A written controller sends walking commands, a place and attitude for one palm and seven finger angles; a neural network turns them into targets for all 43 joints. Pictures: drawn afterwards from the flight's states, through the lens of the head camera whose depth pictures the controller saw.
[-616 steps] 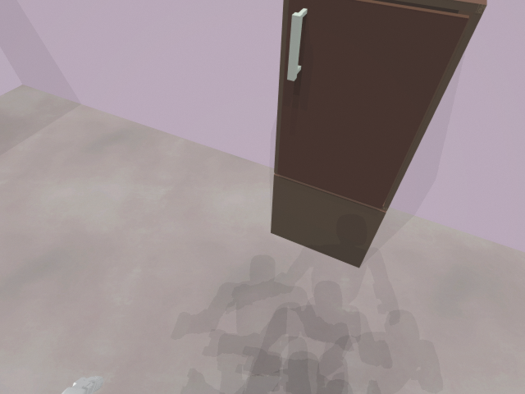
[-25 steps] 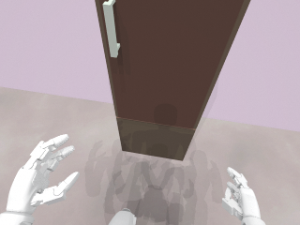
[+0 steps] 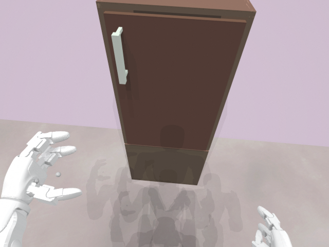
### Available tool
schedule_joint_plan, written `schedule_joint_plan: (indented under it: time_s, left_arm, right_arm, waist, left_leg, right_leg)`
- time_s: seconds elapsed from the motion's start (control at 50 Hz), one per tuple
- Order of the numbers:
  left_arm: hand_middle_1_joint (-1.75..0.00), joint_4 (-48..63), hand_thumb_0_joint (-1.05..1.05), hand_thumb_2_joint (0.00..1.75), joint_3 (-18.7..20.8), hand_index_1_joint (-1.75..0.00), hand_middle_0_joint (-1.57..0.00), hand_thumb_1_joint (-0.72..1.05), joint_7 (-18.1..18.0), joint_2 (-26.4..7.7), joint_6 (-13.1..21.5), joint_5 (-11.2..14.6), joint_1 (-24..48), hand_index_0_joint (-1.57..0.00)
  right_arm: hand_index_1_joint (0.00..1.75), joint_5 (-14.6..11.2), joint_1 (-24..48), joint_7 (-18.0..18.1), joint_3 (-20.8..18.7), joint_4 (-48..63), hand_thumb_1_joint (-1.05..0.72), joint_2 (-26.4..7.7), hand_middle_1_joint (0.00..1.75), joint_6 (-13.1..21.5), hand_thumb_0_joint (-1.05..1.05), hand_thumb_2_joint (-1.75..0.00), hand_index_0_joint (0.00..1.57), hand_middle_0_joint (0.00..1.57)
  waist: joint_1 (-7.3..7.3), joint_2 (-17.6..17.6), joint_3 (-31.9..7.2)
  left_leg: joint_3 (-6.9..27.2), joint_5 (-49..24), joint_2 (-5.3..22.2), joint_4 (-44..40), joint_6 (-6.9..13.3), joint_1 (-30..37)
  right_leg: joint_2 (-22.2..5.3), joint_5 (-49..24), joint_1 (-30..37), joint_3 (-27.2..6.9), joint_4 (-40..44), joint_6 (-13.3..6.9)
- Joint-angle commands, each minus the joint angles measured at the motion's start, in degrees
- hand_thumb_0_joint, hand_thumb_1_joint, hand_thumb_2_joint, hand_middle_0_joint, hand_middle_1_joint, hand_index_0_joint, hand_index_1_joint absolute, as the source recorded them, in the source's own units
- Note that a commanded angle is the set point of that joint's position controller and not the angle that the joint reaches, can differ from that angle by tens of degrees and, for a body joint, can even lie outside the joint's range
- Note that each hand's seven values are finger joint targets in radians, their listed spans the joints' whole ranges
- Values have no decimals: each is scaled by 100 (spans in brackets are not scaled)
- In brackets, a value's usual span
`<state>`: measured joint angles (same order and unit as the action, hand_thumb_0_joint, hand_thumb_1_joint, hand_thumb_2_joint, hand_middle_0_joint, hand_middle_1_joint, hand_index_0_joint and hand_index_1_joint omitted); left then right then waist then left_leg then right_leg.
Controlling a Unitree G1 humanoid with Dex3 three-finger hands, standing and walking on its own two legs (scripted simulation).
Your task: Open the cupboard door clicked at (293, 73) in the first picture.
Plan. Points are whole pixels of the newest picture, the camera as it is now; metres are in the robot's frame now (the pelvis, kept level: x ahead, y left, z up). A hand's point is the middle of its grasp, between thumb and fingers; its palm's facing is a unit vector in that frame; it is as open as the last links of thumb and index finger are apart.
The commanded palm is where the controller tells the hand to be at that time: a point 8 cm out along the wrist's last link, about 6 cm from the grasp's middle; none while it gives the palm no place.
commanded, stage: raise the hand with hooked fingers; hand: left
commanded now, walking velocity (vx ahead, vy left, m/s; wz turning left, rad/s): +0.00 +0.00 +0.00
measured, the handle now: (121, 56) +0.59 +0.18 +0.17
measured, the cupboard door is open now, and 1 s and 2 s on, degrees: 0 0 0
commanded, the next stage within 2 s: move the hooked fingers beside the handle in 1.02 s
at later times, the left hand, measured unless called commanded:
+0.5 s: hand (31, 130) +0.28 +0.28 +0.18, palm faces +0.05 -1.00 -0.07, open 14.0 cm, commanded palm +0.26 +0.33 +0.19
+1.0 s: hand (50, 122) +0.30 +0.25 +0.18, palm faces +0.04 -1.00 -0.05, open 14.0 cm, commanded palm +0.27 +0.30 +0.19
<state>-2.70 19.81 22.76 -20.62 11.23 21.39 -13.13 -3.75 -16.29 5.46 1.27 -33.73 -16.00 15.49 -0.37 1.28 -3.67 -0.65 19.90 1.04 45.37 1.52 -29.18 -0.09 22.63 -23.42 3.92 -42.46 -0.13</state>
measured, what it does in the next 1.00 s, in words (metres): stands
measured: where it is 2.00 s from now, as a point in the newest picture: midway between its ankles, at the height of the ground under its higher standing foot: outside the picture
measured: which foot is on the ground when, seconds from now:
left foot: down 0.00-1.00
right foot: down 0.00-1.00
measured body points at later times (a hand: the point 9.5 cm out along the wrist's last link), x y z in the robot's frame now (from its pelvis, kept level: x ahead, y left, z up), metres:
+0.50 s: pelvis +0.00 +0.00 +0.02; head -0.01 +0.00 +0.47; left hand +0.28 +0.34 +0.18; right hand +0.19 -0.22 -0.04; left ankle +0.04 +0.10 -0.71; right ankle -0.01 -0.12 -0.71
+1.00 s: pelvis +0.01 -0.02 +0.02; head +0.00 -0.04 +0.47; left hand +0.29 +0.31 +0.19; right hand +0.19 -0.26 -0.05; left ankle +0.04 +0.10 -0.71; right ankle -0.01 -0.12 -0.71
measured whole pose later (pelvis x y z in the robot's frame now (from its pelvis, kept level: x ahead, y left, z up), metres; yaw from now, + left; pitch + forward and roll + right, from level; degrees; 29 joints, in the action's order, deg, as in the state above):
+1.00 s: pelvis +0.01 -0.02 +0.02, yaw +0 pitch -1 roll -1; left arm -15.6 25.8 26.8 -26.6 -3.7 19.4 8.7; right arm -4.9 -14.5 6.6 3.9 -33.8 -15.7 11.4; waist -1.8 2.7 -1.6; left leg -0.4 14.4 1.4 31.6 -0.1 -16.4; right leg 0.8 17.8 -11.4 4.0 -30.0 -1.6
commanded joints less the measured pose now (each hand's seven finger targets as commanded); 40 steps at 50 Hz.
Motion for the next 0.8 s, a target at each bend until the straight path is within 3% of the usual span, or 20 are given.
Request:
schedule_joint_plan:
  time_s: [0.0, 0.02, 0.16, 0.22, 0.3, 0.36, 0.44, 0.46, 0.52, 0.56, 0.6, 0.64, 0.7, 0.78]
  left_arm:
    - [-112, 1202, 0, 35, 622, -112, -29, -38, -27, -1292, 47, 100, 1306, -29]
    - [-114, 1178, 0, 34, 617, -114, -29, -41, -20, -1337, -45, 53, 1412, -29]
    - [-120, 718, 0, 30, 779, -120, -30, -50, 157, -1585, -648, 61, 2199, -30]
    - [-120, 784, 0, 30, 777, -120, -30, -50, 221, -1694, -748, -1, 2689, -30]
    - [-120, 596, 0, 30, 803, -120, -30, -50, 303, -1863, -882, -40, 3189, -30]
    - [-120, 356, 0, 30, 973, -120, -30, -50, 352, -2102, -1001, -35, 3417, -30]
    - [-120, 300, 0, 30, 1029, -120, -30, -50, 405, -2286, -1123, -94, 3937, -30]
    - [-120, 214, 0, 30, 1098, -120, -30, -50, 415, -2382, -1148, -75, 3976, -30]
    - [-120, -185, 0, 30, 1066, -120, -30, -50, 489, -2328, -1279, -94, 3956, -30]
    - [-120, -437, 0, 30, 917, -120, -30, -50, 572, -2093, -1366, -33, 3622, -30]
    - [-120, -332, 0, 30, 920, -120, -30, -50, 622, -2144, -1407, -43, 3636, -30]
    - [-120, -196, 0, 30, 1008, -120, -30, -50, 584, -2244, -1395, -52, 3686, -30]
    - [-120, 34, 0, 30, 1250, -120, -30, -50, 483, -2422, -1249, -8, 3750, -30]
    - [-120, 215, 0, 30, 1278, -120, -30, -50, 376, -2447, -1084, -45, 3918, -30]
  right_arm:
    - [30, -8, 635, 69, -184, 922, -90, -675, 30, 364, 0, -90, 20, 20]
    - [30, -14, 653, 70, -169, 924, -90, -681, 30, 360, 0, -90, 20, 20]
    - [30, -14, 706, 122, -60, 931, -90, -695, 30, 241, 0, -90, 20, 20]
    - [30, -28, 744, 145, -41, 922, -90, -664, 30, 199, 0, -90, 20, 20]
    - [30, -43, 789, 175, 7, 905, -90, -658, 30, 140, 0, -90, 20, 20]
    - [30, -37, 784, 196, 32, 889, -90, -674, 30, 97, 0, -90, 20, 20]
    - [30, -70, 847, 215, 48, 906, -90, -667, 30, 69, 0, -90, 20, 20]
    - [30, -63, 824, 209, 58, 889, -90, -665, 30, 57, 0, -90, 20, 20]
    - [30, -79, 807, 190, 45, 892, -90, -676, 30, 35, 0, -90, 20, 20]
    - [30, -102, 752, 150, 20, 906, -90, -691, 30, 2, 0, -90, 20, 20]
    - [30, -111, 785, 110, -7, 941, -90, -717, 30, -23, 0, -90, 20, 20]
    - [30, -106, 802, 96, -20, 996, -90, -724, 30, -46, 0, -90, 20, 20]
    - [30, -86, 802, 91, -44, 996, -90, -700, 30, -38, 0, -90, 20, 20]
    - [30, -70, 799, 120, -45, 948, -90, -672, 30, -26, 0, -90, 20, 20]
  waist:
    - [-96, 528, -631]
    - [-114, 685, -625]
    - [-137, 361, -503]
    - [-97, 524, -697]
    - [-76, 523, -640]
    - [-137, 433, -654]
    - [-114, 658, -774]
    - [-146, 502, -782]
    - [-145, 557, -723]
    - [-170, 240, -632]
    - [-172, 388, -682]
    - [-185, 325, -775]
    - [-196, 270, -899]
    - [-167, 435, -909]
  left_leg:
    - [400, -595, -30, -1193, -9, 1184]
    - [414, -551, -23, -1252, -24, 1241]
    - [476, -747, -36, -1505, -27, 1516]
    - [460, -872, -33, -1556, -23, 1779]
    - [481, -823, -43, -1675, -22, 1902]
    - [508, -865, -68, -1752, -29, 1955]
    - [499, -950, -79, -1846, -35, 2140]
    - [488, -1059, -87, -1843, -23, 2136]
    - [458, -1138, -103, -1881, -17, 2159]
    - [412, -1300, -116, -1846, -5, 2053]
    - [356, -1349, -133, -1818, 10, 2102]
    - [338, -1338, -128, -1813, 13, 2106]
    - [269, -1456, -142, -1772, 42, 2165]
    - [191, -1560, -151, -1738, 53, 2201]
  right_leg:
    - [179, -669, -33, 58, 874, -110]
    - [179, -651, -14, 69, 898, -117]
    - [232, -914, 293, 80, 1199, -140]
    - [208, -1015, 344, 66, 1270, -133]
    - [210, -992, 426, 38, 1429, -146]
    - [209, -1043, 595, 18, 1545, -167]
    - [182, -1111, 666, 20, 1619, -173]
    - [184, -1190, 804, -10, 1692, -189]
    - [181, -1286, 757, -6, 1732, -183]
    - [180, -1473, 865, -9, 1753, -179]
    - [166, -1580, 779, -42, 1737, -161]
    - [168, -1538, 799, -35, 1724, -151]
    - [166, -1689, 906, -98, 1741, -137]
    - [149, -1860, 976, -151, 1738, -116]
